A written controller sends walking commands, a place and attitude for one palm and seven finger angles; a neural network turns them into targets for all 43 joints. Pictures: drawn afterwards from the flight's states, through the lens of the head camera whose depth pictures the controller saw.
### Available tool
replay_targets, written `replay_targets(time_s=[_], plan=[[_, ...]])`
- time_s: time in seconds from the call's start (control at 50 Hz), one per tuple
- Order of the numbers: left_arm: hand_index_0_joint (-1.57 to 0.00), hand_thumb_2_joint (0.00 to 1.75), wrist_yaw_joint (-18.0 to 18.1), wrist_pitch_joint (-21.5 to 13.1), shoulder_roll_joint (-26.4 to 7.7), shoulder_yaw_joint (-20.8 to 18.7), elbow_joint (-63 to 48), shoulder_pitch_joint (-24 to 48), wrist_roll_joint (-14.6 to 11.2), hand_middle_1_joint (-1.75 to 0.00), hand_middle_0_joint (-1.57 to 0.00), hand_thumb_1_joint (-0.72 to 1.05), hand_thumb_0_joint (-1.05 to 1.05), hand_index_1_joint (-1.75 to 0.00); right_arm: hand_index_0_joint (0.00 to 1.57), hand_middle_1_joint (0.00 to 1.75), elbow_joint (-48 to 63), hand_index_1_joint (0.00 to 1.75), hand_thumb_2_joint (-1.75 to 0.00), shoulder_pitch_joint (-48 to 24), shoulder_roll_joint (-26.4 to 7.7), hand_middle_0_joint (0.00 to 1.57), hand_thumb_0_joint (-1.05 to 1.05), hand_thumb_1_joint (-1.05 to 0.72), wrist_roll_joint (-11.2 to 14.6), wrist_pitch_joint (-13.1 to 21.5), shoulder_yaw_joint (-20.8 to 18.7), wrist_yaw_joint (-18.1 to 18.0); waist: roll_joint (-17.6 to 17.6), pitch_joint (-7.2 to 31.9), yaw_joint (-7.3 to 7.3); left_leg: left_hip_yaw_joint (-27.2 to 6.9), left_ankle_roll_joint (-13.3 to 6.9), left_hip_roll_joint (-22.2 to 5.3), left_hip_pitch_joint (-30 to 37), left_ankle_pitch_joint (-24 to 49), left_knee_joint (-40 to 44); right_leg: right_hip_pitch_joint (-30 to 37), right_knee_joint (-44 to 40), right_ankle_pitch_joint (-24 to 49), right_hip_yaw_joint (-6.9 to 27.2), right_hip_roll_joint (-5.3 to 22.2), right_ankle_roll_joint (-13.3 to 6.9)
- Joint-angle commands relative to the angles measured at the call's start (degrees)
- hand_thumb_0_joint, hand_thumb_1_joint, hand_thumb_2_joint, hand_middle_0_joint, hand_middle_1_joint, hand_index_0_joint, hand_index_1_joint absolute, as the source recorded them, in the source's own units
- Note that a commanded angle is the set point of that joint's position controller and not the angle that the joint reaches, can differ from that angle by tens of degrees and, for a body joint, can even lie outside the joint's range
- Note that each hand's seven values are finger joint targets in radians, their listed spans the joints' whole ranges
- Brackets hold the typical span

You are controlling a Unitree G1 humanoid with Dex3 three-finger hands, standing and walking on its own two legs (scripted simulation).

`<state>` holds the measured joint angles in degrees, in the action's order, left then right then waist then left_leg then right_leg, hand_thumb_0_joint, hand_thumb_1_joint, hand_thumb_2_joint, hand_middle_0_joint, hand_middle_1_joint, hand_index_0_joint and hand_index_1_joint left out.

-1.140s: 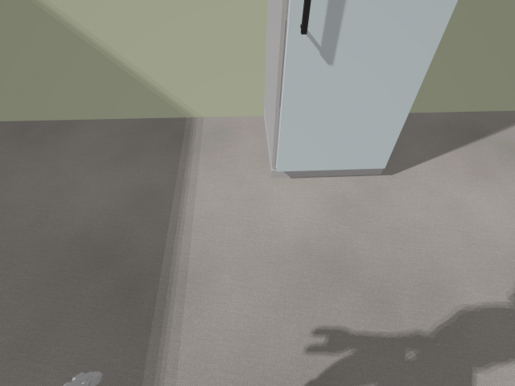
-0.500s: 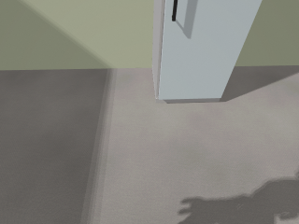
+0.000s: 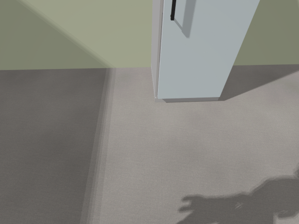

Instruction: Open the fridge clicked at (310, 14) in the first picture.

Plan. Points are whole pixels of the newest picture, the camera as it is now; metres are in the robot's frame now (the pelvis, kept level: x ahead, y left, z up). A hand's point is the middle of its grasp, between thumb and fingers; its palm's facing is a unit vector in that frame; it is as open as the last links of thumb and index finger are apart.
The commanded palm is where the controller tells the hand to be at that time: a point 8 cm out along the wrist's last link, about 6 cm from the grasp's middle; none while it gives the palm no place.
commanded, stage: look at it before walking up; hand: left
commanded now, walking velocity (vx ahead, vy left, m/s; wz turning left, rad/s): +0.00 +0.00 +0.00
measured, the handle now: out of the picture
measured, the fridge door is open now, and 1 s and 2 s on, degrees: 0 0 0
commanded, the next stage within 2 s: walk to a spot facing it in 0.30 s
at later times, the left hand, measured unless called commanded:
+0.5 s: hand out of the picture +0.08 +0.25 -0.16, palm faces -0.03 -0.94 -0.34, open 7.4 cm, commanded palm none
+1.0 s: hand out of the picture +0.07 +0.14 -0.16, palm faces -0.17 -0.97 -0.19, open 7.4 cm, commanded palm none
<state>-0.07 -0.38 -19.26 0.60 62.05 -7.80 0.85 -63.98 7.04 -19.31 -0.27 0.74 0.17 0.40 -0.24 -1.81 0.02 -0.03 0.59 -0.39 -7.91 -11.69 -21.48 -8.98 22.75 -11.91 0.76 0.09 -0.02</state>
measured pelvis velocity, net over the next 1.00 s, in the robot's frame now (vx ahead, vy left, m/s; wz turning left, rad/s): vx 0.09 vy -0.04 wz -0.27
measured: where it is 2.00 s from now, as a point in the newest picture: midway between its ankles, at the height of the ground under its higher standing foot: (180, 192)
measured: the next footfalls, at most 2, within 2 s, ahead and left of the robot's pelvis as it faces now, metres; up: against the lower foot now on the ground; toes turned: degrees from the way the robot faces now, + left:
left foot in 1.22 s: +0.36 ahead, +0.06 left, +0.00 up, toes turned -18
right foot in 1.72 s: +0.38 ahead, -0.28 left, +0.00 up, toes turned -50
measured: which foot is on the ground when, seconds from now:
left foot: down 0.00-0.76, up 0.78-1.00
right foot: down 0.00-1.00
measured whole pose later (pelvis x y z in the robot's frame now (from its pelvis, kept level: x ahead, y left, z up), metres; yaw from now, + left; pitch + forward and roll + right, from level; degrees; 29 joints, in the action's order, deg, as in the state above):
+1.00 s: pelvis +0.09 -0.04 +0.00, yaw -15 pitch +1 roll +1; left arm -0.4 -2.4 -7.9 -1.5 59.4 -26.3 1.5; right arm -55.9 10.0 -12.4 -1.0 0.0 -3.1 1.1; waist 0.7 -1.9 2.4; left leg 2.5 3.8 -5.9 -32.8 -14.9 -59.5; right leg -6.9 23.2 -16.6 3.2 -3.4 -3.8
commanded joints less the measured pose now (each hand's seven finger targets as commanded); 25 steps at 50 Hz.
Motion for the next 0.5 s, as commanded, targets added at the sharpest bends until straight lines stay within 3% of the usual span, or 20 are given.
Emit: replay_targets(time_s=[0.0, 0.38, 0.4, 0.44, 0.48], plan=[[-0.2, 0.9, 0.71, -1.34, -12.14, -2.5, -3.9, 2.21, -0.19, -0.3, -0.2, 0.9, 0.0, -0.3, 0.2, 0.3, 3.76, 0.3, -0.9, -2.89, -11.94, 0.2, 0.0, -0.9, -0.18, 1.38, -2.21, -1.02, -0.24, 4.37, -0.07, -5.26, -2.13, -6.36, 0.74, 7.01, 3.36, 0.6, -4.03, 7.15, 5.91, 6.71, -1.84], [-0.2, 0.9, 0.67, -1.24, -12.33, -2.44, -3.44, 2.22, -0.2, -0.3, -0.2, 0.9, 0.0, -0.3, 0.2, 0.3, 3.84, 0.3, -0.9, -3.83, -12.3, 0.2, 0.0, -0.9, -0.12, 1.36, -2.05, -1.12, 0.51, 3.66, 0.15, -5.39, -2.11, -6.51, 1.6, 8.53, 4.13, 1.04, -4.4, 8.6, 5.35, 6.72, -1.63], [-0.2, 0.9, 0.74, -0.86, -9.55, -1.96, -2.85, 0.97, -0.28, -0.3, -0.2, 0.9, 0.0, -0.3, 0.2, 0.3, 3.21, 0.3, -0.9, -2.6, -9.6, 0.2, 0.0, -0.9, -0.26, 1.11, -1.45, -1.1, 0.33, 4.5, 0.05, -4.46, -1.67, -6.73, 2.34, 6.76, 3.89, 0.99, -4.41, 7.03, 5.56, 6.45, -1.33], [-0.2, 0.9, 0.6, -0.42, -10.55, -2.49, -3.57, 1.02, -0.11, -0.3, -0.2, 0.9, 0.0, -0.3, 0.2, 0.3, 3.67, 0.3, -0.9, -1.94, -10.41, 0.2, 0.0, -0.9, -0.31, 0.95, -2.0, -1.39, 0.36, 3.21, -0.01, -3.37, -1.61, -6.91, 2.47, 7.65, 1.9, -0.98, -3.19, 10.02, 6.56, 6.03, -1.76], [-0.2, 0.9, 0.79, 0.8, -6.41, -2.1, -4.16, -1.09, -0.14, -0.3, -0.2, 0.9, 0.0, -0.3, 0.2, 0.3, 4.11, 0.3, -0.9, 0.52, -5.99, 0.2, 0.0, -0.9, -0.37, 0.24, -1.63, -1.66, -0.2, 3.07, -0.34, -1.37, -1.01, -7.36, 2.39, 8.27, -0.22, -3.01, -0.32, 13.15, 7.01, 5.78, -1.35]])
